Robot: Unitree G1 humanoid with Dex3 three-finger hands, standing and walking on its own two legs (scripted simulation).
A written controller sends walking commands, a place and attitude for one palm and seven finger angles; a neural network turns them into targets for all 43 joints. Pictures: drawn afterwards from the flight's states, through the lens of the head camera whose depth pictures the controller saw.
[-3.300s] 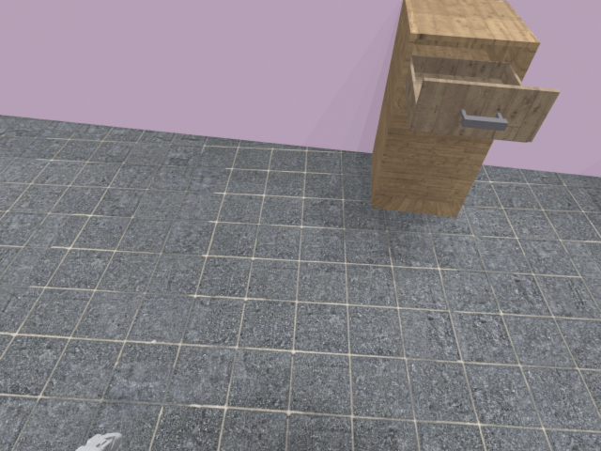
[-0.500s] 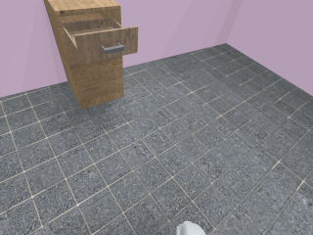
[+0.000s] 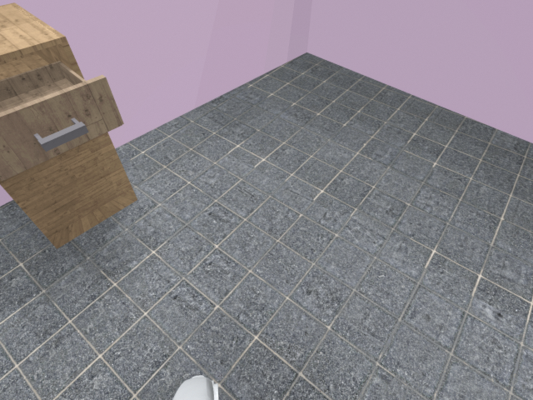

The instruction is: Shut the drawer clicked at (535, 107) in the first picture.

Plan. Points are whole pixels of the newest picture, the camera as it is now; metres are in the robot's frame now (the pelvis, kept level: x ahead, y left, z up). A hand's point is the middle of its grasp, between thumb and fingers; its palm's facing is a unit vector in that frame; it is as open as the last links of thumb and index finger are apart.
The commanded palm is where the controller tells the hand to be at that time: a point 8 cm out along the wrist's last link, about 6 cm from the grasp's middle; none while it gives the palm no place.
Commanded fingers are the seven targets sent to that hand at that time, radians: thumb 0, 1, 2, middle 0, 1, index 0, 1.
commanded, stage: walk to a spot facing it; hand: left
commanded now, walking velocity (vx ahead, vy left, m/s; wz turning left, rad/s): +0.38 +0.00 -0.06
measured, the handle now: (60, 132) +0.77 +0.58 -0.07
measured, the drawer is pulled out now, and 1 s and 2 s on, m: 0.30 0.30 0.30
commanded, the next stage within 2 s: turn to face it in 0.92 s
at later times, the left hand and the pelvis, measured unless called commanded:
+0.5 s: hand (137, 367) +0.22 +0.25 -0.18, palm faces +0.01 -0.99 -0.12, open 7.4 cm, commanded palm none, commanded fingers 0.00 0.90 0.90 -0.20 -0.30 -0.20 -0.30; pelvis +0.22 +0.08 +0.00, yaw -6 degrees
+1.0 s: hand (219, 213) +0.58 +0.14 -0.17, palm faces -0.18 -0.96 -0.20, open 7.3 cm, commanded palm none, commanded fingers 0.00 0.90 0.90 -0.20 -0.30 -0.20 -0.30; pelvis +0.45 -0.02 -0.01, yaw -14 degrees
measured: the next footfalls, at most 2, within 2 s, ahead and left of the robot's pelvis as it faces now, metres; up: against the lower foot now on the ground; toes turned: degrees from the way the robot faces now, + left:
left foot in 0.26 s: +0.25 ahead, +0.15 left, +0.00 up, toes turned +7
right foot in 0.86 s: +0.50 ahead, -0.11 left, +0.00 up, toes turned -22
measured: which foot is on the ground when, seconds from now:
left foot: up 0.00-0.24, down 0.26-0.84, up 0.86-1.00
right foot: down 0.00-0.26, up 0.28-0.84, down 0.86-1.00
